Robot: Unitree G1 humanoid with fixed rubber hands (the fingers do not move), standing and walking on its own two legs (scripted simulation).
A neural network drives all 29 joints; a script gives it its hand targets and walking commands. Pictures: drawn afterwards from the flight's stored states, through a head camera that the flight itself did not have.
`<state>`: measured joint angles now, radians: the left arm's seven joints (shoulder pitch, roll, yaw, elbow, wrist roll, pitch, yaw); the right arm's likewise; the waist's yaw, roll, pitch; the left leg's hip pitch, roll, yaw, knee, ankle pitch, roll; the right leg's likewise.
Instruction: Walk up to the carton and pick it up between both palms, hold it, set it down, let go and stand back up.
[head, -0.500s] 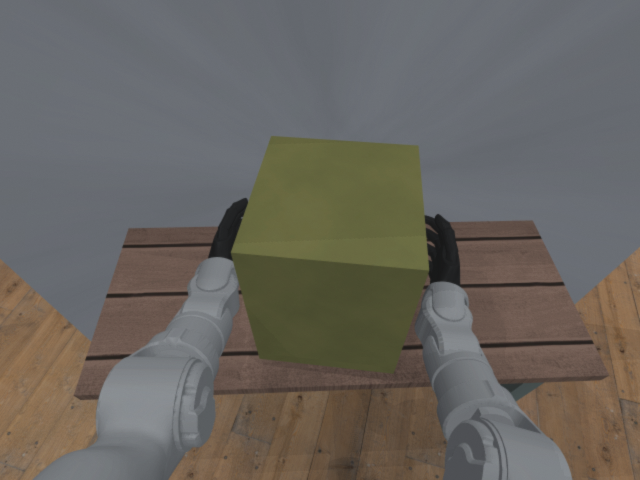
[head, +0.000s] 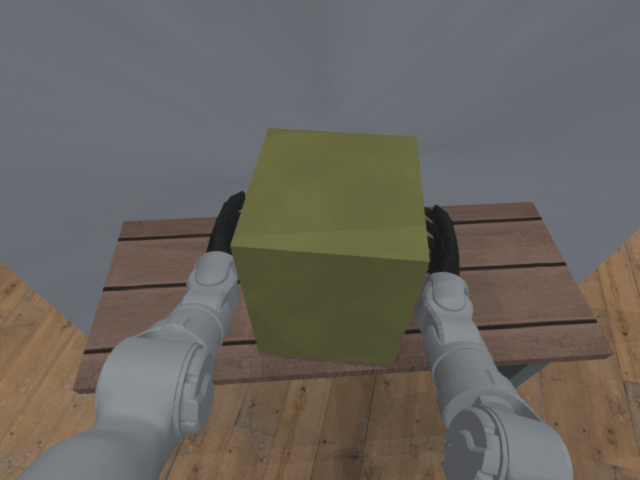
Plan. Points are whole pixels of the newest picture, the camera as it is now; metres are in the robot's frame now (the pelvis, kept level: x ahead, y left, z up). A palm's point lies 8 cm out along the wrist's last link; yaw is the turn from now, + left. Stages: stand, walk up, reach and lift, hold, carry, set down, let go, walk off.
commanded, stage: set down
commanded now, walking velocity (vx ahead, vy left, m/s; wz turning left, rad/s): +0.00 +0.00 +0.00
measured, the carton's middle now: (333, 251) +0.42 -0.03 +0.02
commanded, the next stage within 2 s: none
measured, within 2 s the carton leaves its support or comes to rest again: rests again in 0.26 s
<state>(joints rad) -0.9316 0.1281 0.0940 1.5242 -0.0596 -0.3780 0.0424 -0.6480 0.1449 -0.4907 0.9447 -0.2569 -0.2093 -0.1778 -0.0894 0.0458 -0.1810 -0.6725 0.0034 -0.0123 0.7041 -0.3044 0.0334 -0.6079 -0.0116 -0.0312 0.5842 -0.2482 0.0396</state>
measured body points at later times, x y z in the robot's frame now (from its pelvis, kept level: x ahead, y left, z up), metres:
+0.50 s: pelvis -0.03 -0.01 -0.01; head +0.03 +0.03 +0.43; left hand +0.46 +0.17 +0.08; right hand +0.40 -0.20 +0.07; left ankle +0.01 +0.09 -0.72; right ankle +0.01 -0.15 -0.72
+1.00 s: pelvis -0.02 -0.02 +0.01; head +0.03 +0.01 +0.46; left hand +0.47 +0.16 +0.15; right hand +0.41 -0.21 +0.14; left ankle +0.01 +0.09 -0.72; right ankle +0.01 -0.15 -0.72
